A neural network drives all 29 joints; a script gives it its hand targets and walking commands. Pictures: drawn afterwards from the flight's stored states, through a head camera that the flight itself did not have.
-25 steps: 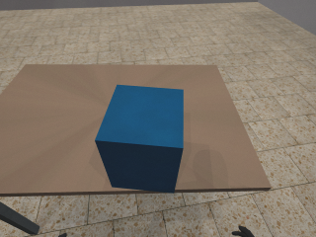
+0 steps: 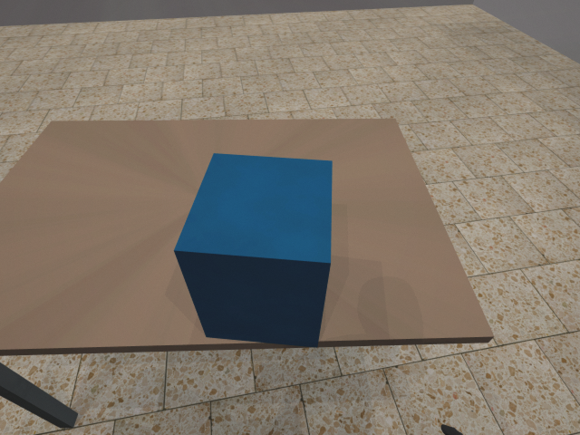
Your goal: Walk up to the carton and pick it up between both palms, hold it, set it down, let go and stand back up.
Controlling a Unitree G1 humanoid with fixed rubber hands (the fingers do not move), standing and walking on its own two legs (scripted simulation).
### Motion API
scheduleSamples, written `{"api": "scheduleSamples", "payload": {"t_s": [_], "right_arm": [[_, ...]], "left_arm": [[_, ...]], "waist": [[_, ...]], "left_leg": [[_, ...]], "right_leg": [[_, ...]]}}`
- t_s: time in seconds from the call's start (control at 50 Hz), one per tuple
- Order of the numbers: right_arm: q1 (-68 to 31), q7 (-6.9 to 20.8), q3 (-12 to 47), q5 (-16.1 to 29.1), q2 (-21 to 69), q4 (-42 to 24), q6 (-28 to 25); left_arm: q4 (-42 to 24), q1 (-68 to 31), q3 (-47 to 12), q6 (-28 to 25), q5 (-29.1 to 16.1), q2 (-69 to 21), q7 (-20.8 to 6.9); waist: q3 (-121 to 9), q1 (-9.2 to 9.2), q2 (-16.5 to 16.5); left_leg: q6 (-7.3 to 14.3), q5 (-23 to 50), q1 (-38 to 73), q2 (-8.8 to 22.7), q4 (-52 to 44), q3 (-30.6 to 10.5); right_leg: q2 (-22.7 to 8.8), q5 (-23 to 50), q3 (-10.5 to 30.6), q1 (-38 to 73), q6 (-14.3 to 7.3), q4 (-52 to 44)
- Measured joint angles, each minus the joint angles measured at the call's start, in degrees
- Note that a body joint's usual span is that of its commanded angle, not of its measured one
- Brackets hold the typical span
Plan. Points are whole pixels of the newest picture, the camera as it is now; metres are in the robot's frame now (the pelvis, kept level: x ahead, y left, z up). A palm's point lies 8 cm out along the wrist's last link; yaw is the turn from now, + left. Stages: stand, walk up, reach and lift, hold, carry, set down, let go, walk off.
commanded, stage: stand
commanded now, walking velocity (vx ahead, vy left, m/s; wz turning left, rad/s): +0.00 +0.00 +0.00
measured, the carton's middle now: (266, 252) +0.41 +0.01 +0.00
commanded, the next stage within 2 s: none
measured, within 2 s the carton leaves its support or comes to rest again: neither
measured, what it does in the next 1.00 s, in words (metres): stands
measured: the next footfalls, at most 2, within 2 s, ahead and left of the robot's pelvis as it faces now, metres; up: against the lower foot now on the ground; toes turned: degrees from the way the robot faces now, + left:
none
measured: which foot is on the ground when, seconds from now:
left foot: down 0.00-1.00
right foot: down 0.00-1.00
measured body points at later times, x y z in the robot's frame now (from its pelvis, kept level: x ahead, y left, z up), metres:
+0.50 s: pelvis -0.01 -0.01 +0.00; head -0.02 -0.01 +0.45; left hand +0.09 +0.27 -0.12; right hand +0.07 -0.26 -0.14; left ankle +0.01 +0.13 -0.74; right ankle +0.02 -0.09 -0.74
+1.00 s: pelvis -0.01 -0.01 +0.00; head -0.02 -0.02 +0.45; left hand +0.08 +0.27 -0.12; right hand +0.06 -0.27 -0.14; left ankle +0.01 +0.13 -0.74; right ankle +0.02 -0.09 -0.74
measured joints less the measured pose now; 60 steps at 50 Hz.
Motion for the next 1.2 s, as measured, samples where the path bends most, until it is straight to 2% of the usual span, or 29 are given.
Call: {"api": "scheduleSamples", "payload": {"t_s": [1.2], "right_arm": [[-0.5, 0.5, -0.5, 0.0, -0.2, 2.7, 0.2]], "left_arm": [[2.5, -0.2, 0.0, 0.0, 0.0, 0.0, 0.0]], "waist": [[0.0, 0.0, 1.0]], "left_leg": [[-0.8, 2.9, 0.0, -0.1, -3.5, 0.0]], "right_leg": [[0.0, 1.5, 0.0, -1.1, -1.0, -1.0]]}}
